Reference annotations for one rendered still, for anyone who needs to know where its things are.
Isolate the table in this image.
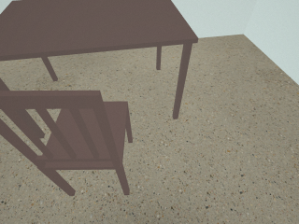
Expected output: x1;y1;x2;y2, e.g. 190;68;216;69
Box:
0;0;199;139

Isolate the chair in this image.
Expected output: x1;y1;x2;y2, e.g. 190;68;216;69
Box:
0;90;133;196

